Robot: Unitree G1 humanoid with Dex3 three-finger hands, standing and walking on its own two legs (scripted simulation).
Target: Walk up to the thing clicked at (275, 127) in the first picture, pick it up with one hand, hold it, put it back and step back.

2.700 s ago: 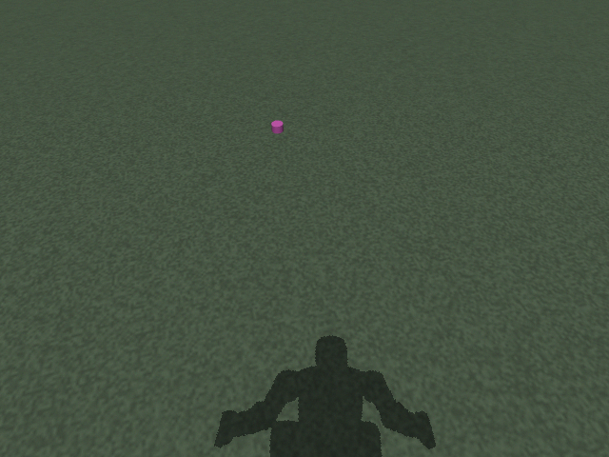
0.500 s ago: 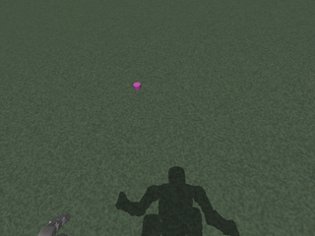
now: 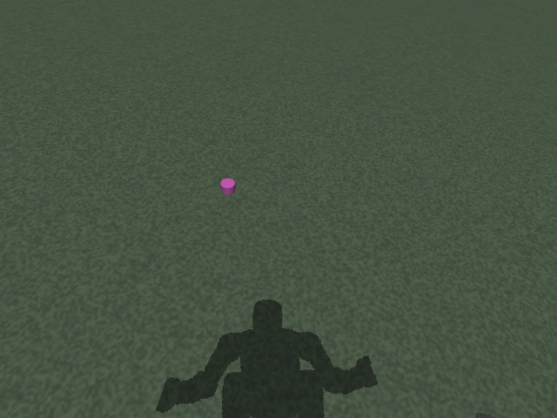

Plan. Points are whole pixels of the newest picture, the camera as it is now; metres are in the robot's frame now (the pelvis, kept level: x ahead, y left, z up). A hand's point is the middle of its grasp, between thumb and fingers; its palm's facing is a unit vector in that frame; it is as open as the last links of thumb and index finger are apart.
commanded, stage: walk up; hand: left
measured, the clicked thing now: (227, 186) +1.26 +0.23 -0.74
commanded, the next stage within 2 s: none
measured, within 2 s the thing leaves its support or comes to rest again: neither
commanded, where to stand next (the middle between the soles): +0.86 +0.01 m, yaw +2 degrees
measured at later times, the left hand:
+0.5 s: hand (173, 299) +0.35 +0.20 -0.11, palm faces -0.01 -0.93 -0.37, open 7.4 cm
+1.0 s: hand (148, 272) +0.43 +0.28 -0.16, palm faces -0.01 -0.95 -0.32, open 7.4 cm
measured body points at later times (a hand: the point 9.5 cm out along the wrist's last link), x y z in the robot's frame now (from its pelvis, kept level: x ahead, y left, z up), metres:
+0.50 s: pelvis +0.23 -0.05 +0.00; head +0.24 -0.08 +0.45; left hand +0.35 +0.25 -0.09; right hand +0.26 -0.37 -0.13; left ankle +0.15 +0.09 -0.65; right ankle +0.30 -0.15 -0.73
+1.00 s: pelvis +0.41 +0.00 +0.00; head +0.43 +0.04 +0.45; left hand +0.43 +0.33 -0.14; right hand +0.51 -0.31 -0.08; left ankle +0.47 +0.11 -0.73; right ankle +0.36 -0.14 -0.66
